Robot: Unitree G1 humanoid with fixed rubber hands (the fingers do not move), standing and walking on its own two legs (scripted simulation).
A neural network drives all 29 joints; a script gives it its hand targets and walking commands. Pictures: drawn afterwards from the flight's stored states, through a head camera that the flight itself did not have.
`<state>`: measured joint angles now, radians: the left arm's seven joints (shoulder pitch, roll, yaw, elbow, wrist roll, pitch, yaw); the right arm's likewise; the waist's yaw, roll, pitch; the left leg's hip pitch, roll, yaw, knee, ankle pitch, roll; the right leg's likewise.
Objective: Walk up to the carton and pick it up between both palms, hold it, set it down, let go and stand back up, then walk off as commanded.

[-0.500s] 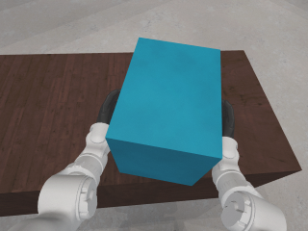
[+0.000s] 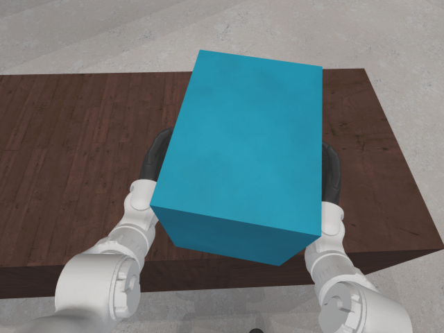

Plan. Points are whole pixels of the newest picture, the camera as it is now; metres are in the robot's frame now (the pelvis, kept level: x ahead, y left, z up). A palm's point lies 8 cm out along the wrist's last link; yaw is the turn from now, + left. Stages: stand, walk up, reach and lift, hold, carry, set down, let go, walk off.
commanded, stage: reach and lift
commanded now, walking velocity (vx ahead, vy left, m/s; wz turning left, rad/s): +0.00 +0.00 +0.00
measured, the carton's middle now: (242, 164) +0.45 -0.04 -0.02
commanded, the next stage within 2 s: none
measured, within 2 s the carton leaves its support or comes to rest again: leaves its support in 0.66 s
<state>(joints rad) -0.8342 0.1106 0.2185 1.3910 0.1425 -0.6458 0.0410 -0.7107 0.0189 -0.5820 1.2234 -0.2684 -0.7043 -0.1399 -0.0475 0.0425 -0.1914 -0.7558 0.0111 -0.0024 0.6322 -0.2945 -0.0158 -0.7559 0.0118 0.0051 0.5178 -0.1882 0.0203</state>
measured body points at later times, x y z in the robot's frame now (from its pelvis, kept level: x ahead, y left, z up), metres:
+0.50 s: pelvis -0.01 +0.00 +0.00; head +0.10 +0.00 +0.44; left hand +0.41 +0.13 +0.00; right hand +0.38 -0.19 +0.00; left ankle -0.02 +0.10 -0.72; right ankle +0.01 -0.14 -0.72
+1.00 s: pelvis -0.02 +0.00 +0.00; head +0.02 -0.01 +0.45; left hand +0.40 +0.11 +0.05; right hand +0.37 -0.21 +0.05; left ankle -0.03 +0.10 -0.72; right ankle +0.01 -0.14 -0.72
